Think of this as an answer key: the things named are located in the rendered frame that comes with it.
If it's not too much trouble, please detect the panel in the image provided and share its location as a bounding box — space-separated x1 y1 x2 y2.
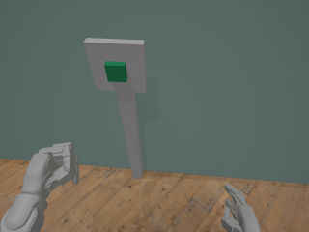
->
83 38 147 179

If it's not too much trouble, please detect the left robot hand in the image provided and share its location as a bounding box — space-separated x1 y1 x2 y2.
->
21 142 80 199

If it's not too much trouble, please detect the right robot hand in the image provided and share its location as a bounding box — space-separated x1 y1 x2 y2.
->
221 184 261 232

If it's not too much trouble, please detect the robot left forearm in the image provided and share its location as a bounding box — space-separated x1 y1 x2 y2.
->
0 192 48 232

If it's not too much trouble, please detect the button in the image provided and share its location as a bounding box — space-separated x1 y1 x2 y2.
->
104 61 127 83

